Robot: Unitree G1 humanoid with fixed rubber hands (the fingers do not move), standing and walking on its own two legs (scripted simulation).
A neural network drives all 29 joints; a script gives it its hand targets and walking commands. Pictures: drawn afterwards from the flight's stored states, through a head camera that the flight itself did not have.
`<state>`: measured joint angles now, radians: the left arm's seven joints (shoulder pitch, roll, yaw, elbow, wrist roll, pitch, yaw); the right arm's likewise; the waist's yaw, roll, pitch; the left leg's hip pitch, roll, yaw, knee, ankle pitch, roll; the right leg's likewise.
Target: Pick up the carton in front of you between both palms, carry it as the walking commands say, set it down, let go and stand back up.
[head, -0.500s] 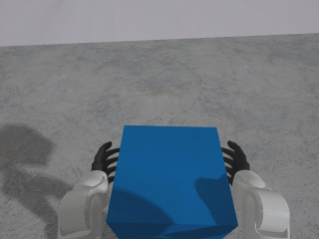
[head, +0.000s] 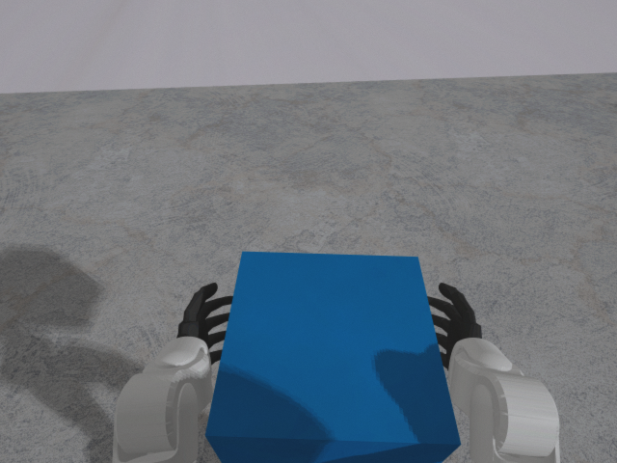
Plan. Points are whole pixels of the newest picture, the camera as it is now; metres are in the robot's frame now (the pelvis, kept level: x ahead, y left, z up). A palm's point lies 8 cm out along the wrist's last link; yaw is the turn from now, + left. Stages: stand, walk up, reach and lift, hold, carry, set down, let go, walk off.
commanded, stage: carry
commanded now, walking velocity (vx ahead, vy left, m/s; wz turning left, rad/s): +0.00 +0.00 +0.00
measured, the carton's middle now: (325, 380) +0.23 +0.00 +0.03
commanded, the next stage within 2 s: hold in 0.82 s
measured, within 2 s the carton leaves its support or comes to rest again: neither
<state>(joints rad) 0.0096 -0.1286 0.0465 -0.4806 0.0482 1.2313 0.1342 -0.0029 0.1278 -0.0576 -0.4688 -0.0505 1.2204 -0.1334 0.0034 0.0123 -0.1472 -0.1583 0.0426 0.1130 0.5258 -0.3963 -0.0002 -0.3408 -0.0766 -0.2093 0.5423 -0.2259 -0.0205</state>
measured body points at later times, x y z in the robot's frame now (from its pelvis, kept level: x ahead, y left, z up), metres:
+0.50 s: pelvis -0.03 +0.00 +0.00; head -0.06 +0.00 +0.45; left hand +0.24 +0.15 +0.04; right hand +0.24 -0.15 +0.04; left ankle -0.08 +0.10 -0.73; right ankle +0.04 -0.11 -0.73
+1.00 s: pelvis -0.04 +0.00 +0.01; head -0.04 -0.01 +0.46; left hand +0.24 +0.16 +0.03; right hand +0.26 -0.14 +0.03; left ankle -0.07 +0.11 -0.73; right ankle +0.03 -0.12 -0.73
